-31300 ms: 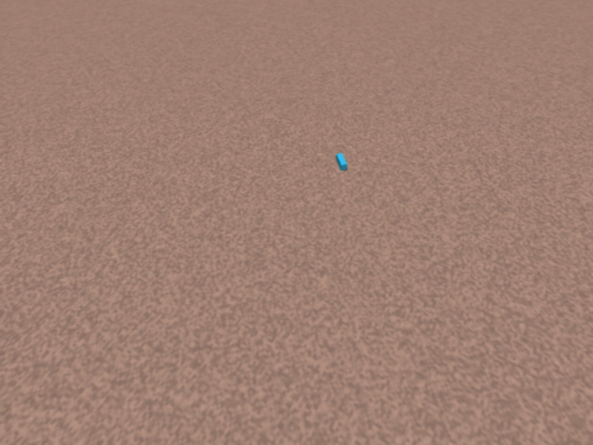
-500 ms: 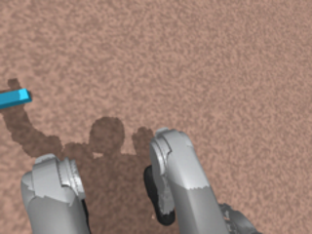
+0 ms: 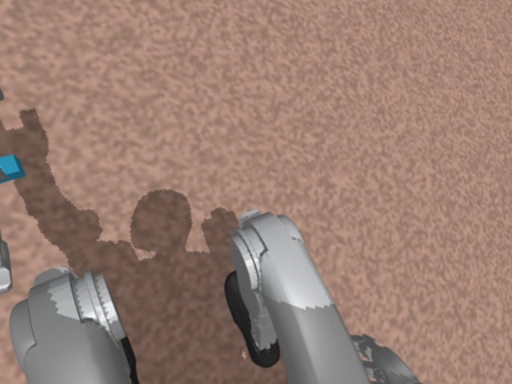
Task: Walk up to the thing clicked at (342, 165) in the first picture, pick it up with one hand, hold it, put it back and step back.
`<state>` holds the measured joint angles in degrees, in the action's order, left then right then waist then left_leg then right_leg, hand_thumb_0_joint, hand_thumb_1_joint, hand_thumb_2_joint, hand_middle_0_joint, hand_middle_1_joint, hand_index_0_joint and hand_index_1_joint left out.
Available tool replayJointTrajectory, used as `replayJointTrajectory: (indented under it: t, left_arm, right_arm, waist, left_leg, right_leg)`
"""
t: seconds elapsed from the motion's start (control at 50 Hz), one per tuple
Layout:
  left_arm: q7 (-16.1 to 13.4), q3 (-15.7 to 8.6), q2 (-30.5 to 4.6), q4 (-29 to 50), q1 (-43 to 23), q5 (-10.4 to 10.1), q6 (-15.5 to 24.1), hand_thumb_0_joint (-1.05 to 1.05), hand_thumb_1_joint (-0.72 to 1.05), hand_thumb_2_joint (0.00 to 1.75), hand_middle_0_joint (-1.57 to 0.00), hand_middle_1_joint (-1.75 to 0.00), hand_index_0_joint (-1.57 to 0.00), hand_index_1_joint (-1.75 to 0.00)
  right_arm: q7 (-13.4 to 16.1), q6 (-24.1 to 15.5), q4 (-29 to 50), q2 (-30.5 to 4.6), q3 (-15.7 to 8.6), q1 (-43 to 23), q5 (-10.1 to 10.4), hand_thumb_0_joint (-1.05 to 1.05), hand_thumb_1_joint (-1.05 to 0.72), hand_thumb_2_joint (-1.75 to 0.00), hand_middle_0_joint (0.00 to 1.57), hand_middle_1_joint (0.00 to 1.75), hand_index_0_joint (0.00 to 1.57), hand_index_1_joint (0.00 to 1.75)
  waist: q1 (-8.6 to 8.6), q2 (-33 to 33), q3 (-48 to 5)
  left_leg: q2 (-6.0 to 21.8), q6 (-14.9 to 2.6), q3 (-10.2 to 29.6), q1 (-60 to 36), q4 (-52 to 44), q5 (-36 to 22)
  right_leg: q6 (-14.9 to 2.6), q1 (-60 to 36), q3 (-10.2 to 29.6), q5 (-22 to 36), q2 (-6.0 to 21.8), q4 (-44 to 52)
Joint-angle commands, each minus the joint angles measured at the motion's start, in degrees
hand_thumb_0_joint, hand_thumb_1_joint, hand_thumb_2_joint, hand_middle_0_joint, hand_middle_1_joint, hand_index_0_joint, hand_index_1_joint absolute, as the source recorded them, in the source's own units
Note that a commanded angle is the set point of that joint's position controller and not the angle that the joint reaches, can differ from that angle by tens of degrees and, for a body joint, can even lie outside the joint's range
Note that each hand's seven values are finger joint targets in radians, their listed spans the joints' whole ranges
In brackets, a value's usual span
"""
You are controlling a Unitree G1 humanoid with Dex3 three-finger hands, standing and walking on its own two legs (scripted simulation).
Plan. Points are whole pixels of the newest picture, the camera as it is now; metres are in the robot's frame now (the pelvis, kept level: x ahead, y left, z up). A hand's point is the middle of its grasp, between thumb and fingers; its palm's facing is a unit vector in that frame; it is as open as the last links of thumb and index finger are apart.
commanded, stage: approach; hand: left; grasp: from above
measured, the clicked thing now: out of the picture +0.49 +0.32 -0.30
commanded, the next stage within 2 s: close in in 0.22 s
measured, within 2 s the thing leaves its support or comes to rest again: neither
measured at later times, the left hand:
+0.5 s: hand out of the picture +0.46 +0.32 -0.21, palm faces -0.51 -0.14 -0.85, open 13.0 cm
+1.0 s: hand out of the picture +0.48 +0.30 -0.26, palm faces -0.45 -0.16 -0.88, open 13.3 cm
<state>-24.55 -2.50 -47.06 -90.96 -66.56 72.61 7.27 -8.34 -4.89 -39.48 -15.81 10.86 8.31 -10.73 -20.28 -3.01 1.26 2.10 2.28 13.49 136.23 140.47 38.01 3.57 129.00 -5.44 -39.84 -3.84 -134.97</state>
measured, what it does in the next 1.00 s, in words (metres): stands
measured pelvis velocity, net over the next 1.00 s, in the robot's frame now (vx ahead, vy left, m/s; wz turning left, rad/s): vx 0.00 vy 0.01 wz -0.05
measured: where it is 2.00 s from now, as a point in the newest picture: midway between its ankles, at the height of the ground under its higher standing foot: (195, 361)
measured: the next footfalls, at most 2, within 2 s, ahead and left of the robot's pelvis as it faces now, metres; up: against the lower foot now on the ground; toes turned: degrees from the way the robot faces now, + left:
none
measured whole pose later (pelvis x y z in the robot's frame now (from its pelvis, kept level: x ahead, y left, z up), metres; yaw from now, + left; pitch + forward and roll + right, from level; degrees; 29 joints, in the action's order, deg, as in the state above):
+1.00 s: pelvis +0.00 +0.01 -0.01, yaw -3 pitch +30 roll -13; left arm -30.8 -7.4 -57.1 -97.6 -64.6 70.7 7.8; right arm -11.0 -10.1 -37.5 -17.6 17.6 7.5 -14.5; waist -23.7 -7.4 9.6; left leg 2.6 1.6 15.9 136.7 144.5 39.4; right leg 4.8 128.7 -6.9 -39.8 -5.3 -136.6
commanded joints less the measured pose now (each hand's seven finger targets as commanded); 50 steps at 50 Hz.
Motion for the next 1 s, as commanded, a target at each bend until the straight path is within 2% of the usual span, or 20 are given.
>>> replayJointTrajectory:
  t: [0.0,0.12,0.22,0.24,0.26,0.32,0.38,0.44,0.48,0.5,0.6,0.66,0.68,0.76,0.84,0.9,0.92,0.94,0.96,0.98]
  left_arm:
    - [-3.22,-3.62,-16.78,6.31,-15.26,-1.01,-3.92,0.0,-0.3,0.79,-0.3,-0.77,-0.29,-0.77]
    - [0.08,-5.28,-20.45,11.49,-11.97,-4.95,-5.73,0.0,-0.3,0.78,-0.31,-0.74,-0.3,-0.75]
    - [6.08,-2.58,-16.17,10.95,-11.54,-7.07,-2.94,0.0,-0.32,0.79,-0.29,-0.77,-0.28,-0.77]
    - [6.68,-4.09,-17.96,8.93,-9.91,-6.84,-2.03,0.0,-0.31,0.79,-0.29,-0.77,-0.28,-0.77]
    - [7.88,-2.29,-15.67,9.72,-11.75,-6.73,-0.74,0.0,-0.3,0.78,-0.3,-0.77,-0.3,-0.77]
    - [9.05,1.16,-11.44,11.93,-12.09,-5.99,2.99,0.0,-0.3,0.76,-0.29,-0.78,-0.3,-0.77]
    - [6.97,0.77,-15.63,16.83,-15.14,-4.68,6.75,0.0,-0.31,0.78,-0.26,-0.81,-0.28,-0.8]
    - [2.65,-0.41,-15.81,14.93,-13.49,-2.75,8.25,0.0,-0.39,0.86,-0.21,-0.8,-0.2,-0.81]
    - [-0.34,-1.08,-15.97,11.53,-13.49,-0.65,8.29,0.0,-0.4,0.87,-0.21,-0.78,-0.19,-0.79]
    - [-1.96,-2.47,-18.15,11.71,-13.59,0.43,8.15,0.0,-0.41,0.89,-0.21,-0.77,-0.18,-0.79]
    - [-8.83,-2.96,-17.54,4.88,-14.42,3.58,5.83,0.0,-0.37,0.86,-0.23,-0.75,-0.21,-0.77]
    - [-11.36,-3.19,-19.05,2.81,-15.6,3.18,3.69,0.0,-0.36,0.85,-0.24,-0.75,-0.22,-0.76]
    - [-11.75,-2.56,-17.36,0.1,-15.5,2.94,2.76,0.0,-0.35,0.84,-0.23,-0.76,-0.21,-0.78]
    - [-11.46,-1.78,-17.67,-2.56,-15.51,0.39,0.35,0.0,-0.35,0.82,-0.21,-0.8,-0.21,-0.8]
    - [-10.06,-3.41,-21.77,-1.75,-14.91,-2.13,-0.13,0.0,-0.34,0.81,-0.23,-0.8,-0.23,-0.8]
    - [-8.72,-5.94,-23.97,-0.67,-12.1,-2.42,0.02,0.0,-0.35,0.82,-0.22,-0.79,-0.22,-0.8]
    - [-8.14,-4.31,-22.1,-1.82,-11.6,-2.77,0.16,0.0,-0.36,0.82,-0.23,-0.79,-0.22,-0.79]
    - [-8.13,-5.97,-24.49,-0.02,-10.95,-2.93,0.44,0.0,-0.37,0.83,-0.21,-0.8,-0.2,-0.8]
    - [-7.58,-4.61,-22.85,-0.73,-11.0,-2.78,0.43,0.0,-0.38,0.84,-0.2,-0.81,-0.19,-0.81]
    - [-7.56,-6.58,-25.43,1.81,-11.08,-3.43,0.85,0.0,-0.38,0.85,-0.21,-0.79,-0.19,-0.81]
  right_arm:
    - [0.24,0.38,1.06,-16.25,-3.93,11.79,0.69,0.0,-0.89,-0.89,0.2,0.3,0.2,0.3]
    - [0.18,1.39,2.36,-15.65,-3.82,10.04,2.1,0.0,-0.89,-0.89,0.2,0.3,0.2,0.3]
    - [0.95,1.75,2.63,-16.9,-4.61,11.15,1.8,0.0,-0.89,-0.89,0.2,0.3,0.2,0.3]
    - [1.2,2.07,2.32,-17.6,-4.94,11.51,1.51,0.0,-0.89,-0.89,0.2,0.3,0.2,0.3]
    - [1.33,1.99,2.72,-17.64,-4.66,12.12,1.24,0.0,-0.89,-0.89,0.2,0.3,0.2,0.3]
    - [1.49,2.14,1.39,-17.27,-4.39,13.27,0.82,0.0,-0.89,-0.89,0.2,0.3,0.2,0.3]
    - [1.58,2.4,1.38,-17.51,-3.58,13.05,0.5,0.0,-0.89,-0.89,0.2,0.3,0.2,0.3]
    - [1.64,2.23,1.01,-18.25,-3.52,12.59,-0.23,0.0,-0.88,-0.89,0.2,0.3,0.2,0.3]
    - [1.28,1.84,0.52,-18.16,-3.14,12.17,-0.78,0.0,-0.89,-0.89,0.2,0.3,0.2,0.3]
    - [1.17,1.86,0.3,-17.85,-2.9,11.51,-0.74,0.0,-0.88,-0.89,0.2,0.3,0.2,0.3]
    - [-0.08,0.31,0.25,-18.3,-1.88,10.13,-2.61,0.0,-0.88,-0.89,0.2,0.3,0.2,0.3]
    - [-0.58,-0.75,0.79,-18.92,-1.53,8.7,-2.9,0.0,-0.88,-0.89,0.2,0.3,0.2,0.3]
    - [-0.91,-1.34,0.68,-18.99,-1.34,9.01,-3.37,0.0,-0.88,-0.89,0.2,0.3,0.2,0.3]
    - [-1.55,-3.55,1.34,-20.2,-0.8,9.25,-3.42,0.0,-0.88,-0.89,0.2,0.3,0.2,0.3]
    - [-1.69,-5.06,2.58,-20.94,-0.05,8.45,-3.01,0.0,-0.89,-0.9,0.2,0.3,0.2,0.3]
    - [-1.96,-5.36,1.43,-20.96,0.3,10.16,-3.29,0.0,-0.89,-0.9,0.2,0.3,0.2,0.3]
    - [-2.16,-5.57,2.13,-20.37,0.68,8.87,-3.21,0.0,-0.89,-0.9,0.2,0.3,0.2,0.3]
    - [-2.17,-5.48,1.58,-20.83,0.84,9.99,-3.3,0.0,-0.89,-0.9,0.2,0.3,0.2,0.3]
    - [-2.44,-5.61,2.14,-20.29,1.02,9.52,-3.3,0.0,-0.89,-0.9,0.2,0.3,0.2,0.3]
    - [-2.36,-5.47,1.83,-20.52,1.22,9.89,-3.29,0.0,-0.89,-0.9,0.2,0.3,0.2,0.3]
  waist:
    - [2.42,26.05,-40.54]
    - [3.78,22.25,-42.19]
    - [0.11,14.78,-34.5]
    - [-0.23,14.15,-33.49]
    - [-1.44,14.03,-31.97]
    - [-1.95,17.42,-32.2]
    - [-0.41,21.84,-38.28]
    - [-0.14,26.15,-38.08]
    - [-1.12,26.35,-34.88]
    - [0.23,27.75,-36.67]
    - [-2.18,29.54,-32.47]
    - [-2.17,29.08,-33.09]
    - [-3.76,27.51,-31.45]
    - [-5.1,25.03,-28.26]
    - [-3.98,24.29,-30.51]
    - [-3.53,25.48,-33.4]
    - [-3.75,24.7,-32.26]
    - [-3.56,25.23,-33.25]
    - [-3.95,24.67,-31.79]
    - [-3.21,25.31,-32.74]
  left_leg:
    - [-0.2,-3.42,-9.4,-31.89,-12.94,-12.52]
    - [0.17,-4.28,-9.7,-25.89,-11.96,-10.76]
    - [0.05,-4.54,-8.54,-20.96,-10.73,-5.98]
    - [0.05,-4.37,-8.16,-20.32,-10.84,-4.79]
    - [-0.16,-4.3,-8.02,-20.33,-10.55,-4.33]
    - [-0.12,-3.26,-6.96,-25.78,-11.63,-5.32]
    - [0.1,-2.58,-6.59,-31.78,-11.47,-9.07]
    - [0.25,-2.09,-6.58,-36.54,-11.06,-13.05]
    - [0.55,-2.17,-6.6,-35.94,-10.58,-14.06]
    - [0.69,-2.25,-6.57,-37.19,-10.8,-14.99]
    - [0.88,-2.15,-6.38,-35.43,-10.95,-13.54]
    - [1.14,-2.43,-6.47,-33.89,-10.21,-12.09]
    - [0.97,-2.55,-6.45,-32.58,-10.27,-10.84]
    - [1.01,-2.98,-6.26,-29.76,-9.99,-6.94]
    - [1.26,-3.19,-5.8,-29.16,-9.77,-6.04]
    - [1.41,-2.95,-5.55,-31.35,-8.72,-10.58]
    - [1.37,-3.13,-5.58,-29.96,-8.28,-9.97]
    - [1.41,-3.07,-5.45,-30.66,-8.5,-11.77]
    - [1.36,-3.17,-5.62,-29.9,-7.86,-11.2]
    - [1.47,-2.99,-5.37,-30.2,-8.17,-12.26]
  right_leg:
    - [-4.83,-20.95,-5.71,18.25,-1.33,12.5]
    - [-4.42,-25.91,-3.48,15.78,-2.03,13.41]
    - [-4.6,-22.96,-4.02,9.99,-1.82,15.31]
    - [-4.72,-22.86,-4.41,8.38,-1.78,15.35]
    - [-4.7,-22.18,-4.67,8.05,-1.52,15.44]
    - [-5.03,-20.27,-7.12,9.56,-1.47,14.33]
    - [-4.8,-22.3,-7.72,13.52,-1.44,12.74]
    - [-4.99,-19.93,-8.57,16.46,-1.31,11.81]
    - [-4.86,-18.47,-8.9,17.61,-1.58,11.27]
    - [-4.74,-18.52,-8.71,18.52,-1.69,10.74]
    - [-4.77,-16.15,-9.48,18.2,-1.69,9.59]
    - [-4.6,-16.56,-9.17,18.1,-1.88,9.88]
    - [-4.52,-16.38,-9.34,17.28,-1.76,10.02]
    - [-4.2,-16.74,-9.1,14.1,-1.9,11.2]
    - [-4.23,-19.03,-9.06,12.8,-2.02,11.38]
    - [-4.09,-21.77,-9.26,16.48,-2.12,10.22]
    - [-4.1,-21.26,-9.05,16.29,-2.29,10.17]
    - [-3.99,-23.05,-9.32,17.8,-2.3,10.45]
    - [-4.01,-22.48,-9.08,17.77,-2.32,10.05]
    - [-4.1,-23.14,-9.46,18.29,-2.43,10.57]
